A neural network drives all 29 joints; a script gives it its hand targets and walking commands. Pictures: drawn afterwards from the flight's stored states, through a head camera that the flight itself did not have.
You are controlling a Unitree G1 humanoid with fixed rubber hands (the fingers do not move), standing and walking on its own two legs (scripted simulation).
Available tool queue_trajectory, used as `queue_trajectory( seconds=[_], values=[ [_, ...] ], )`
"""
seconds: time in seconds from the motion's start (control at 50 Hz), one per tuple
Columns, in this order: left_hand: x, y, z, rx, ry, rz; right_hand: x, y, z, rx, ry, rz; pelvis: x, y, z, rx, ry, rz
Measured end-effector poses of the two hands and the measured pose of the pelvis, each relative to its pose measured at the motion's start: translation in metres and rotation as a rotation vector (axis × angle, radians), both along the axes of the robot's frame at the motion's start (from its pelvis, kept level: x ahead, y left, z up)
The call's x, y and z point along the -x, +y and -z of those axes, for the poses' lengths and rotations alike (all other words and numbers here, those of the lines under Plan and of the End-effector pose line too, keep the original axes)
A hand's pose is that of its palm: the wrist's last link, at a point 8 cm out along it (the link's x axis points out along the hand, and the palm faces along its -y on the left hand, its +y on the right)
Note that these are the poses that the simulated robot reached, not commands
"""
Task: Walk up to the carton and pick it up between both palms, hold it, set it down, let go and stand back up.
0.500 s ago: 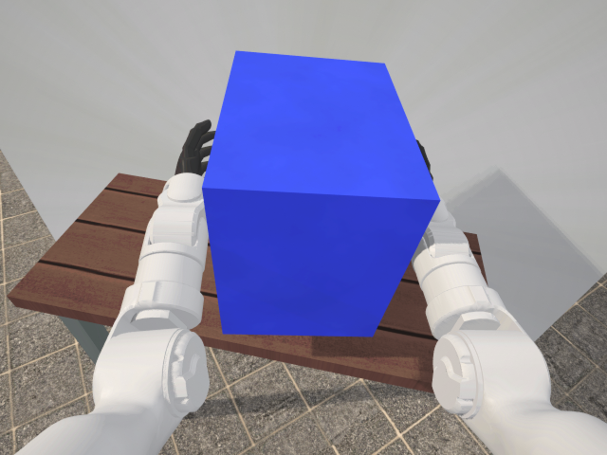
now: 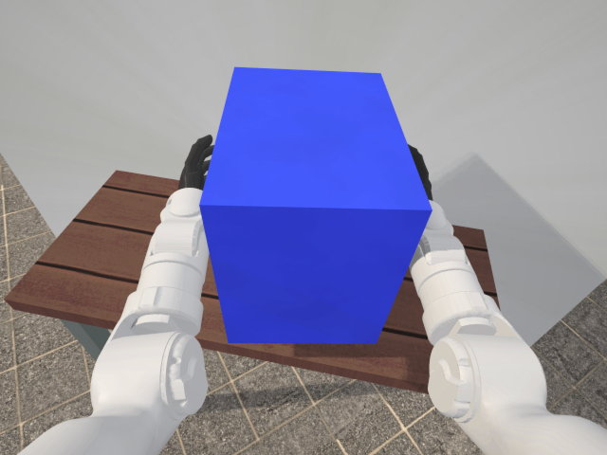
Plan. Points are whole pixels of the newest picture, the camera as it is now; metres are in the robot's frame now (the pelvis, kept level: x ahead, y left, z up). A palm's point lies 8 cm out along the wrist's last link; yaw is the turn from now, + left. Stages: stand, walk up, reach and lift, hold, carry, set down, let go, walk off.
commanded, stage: set down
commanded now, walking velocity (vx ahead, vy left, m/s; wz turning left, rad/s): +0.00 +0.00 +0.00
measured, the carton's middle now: (305, 206) +0.41 -0.05 +0.12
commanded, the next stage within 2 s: none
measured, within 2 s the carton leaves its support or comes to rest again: rests again in 1.66 s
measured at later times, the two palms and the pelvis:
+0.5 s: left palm (208, 201) +0.44 +0.09 +0.11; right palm (417, 216) +0.38 -0.21 +0.10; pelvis +0.00 +0.01 +0.00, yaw -1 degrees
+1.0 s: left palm (209, 206) +0.45 +0.09 +0.09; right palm (413, 220) +0.39 -0.21 +0.09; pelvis +0.01 +0.00 +0.00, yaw -1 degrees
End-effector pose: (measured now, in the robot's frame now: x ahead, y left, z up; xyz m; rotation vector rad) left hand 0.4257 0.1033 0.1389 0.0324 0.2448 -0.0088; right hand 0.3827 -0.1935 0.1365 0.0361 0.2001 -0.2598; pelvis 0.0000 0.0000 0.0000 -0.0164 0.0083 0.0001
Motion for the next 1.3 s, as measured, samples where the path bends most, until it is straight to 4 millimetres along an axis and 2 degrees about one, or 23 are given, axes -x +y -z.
queue_trajectory(
  seconds=[0.22,0.5,0.64,0.88,1.1,1.3],
  values=[
    [-0.007,-0.007,0.003,-0.016,0.017,0.019,0.0,-0.006,0.005,-0.018,0.009,0.008,-0.004,0.004,0.0,0.003,0.011,0.008],
    [-0.013,-0.014,0.029,-0.002,0.056,0.027,-0.001,-0.014,0.032,-0.006,0.041,0.004,-0.005,0.005,0.0,-0.004,0.06,0.025],
    [-0.017,-0.013,0.036,-0.014,0.059,0.027,-0.005,-0.013,0.041,0.006,0.047,-0.002,-0.008,0.004,0.0,-0.004,0.093,0.026],
    [-0.021,-0.013,0.041,-0.013,0.05,0.03,-0.01,-0.013,0.042,0.031,0.042,-0.007,-0.012,0.003,0.001,-0.005,0.109,0.024],
    [-0.018,-0.013,0.05,-0.014,0.062,0.044,-0.002,-0.013,0.052,0.028,0.053,0.005,-0.011,0.006,0.001,-0.004,0.111,0.03],
    [-0.016,-0.012,0.05,-0.021,0.052,0.046,-0.001,-0.012,0.052,0.026,0.04,-0.003,-0.008,0.008,0.001,-0.004,0.112,0.038]
  ],
)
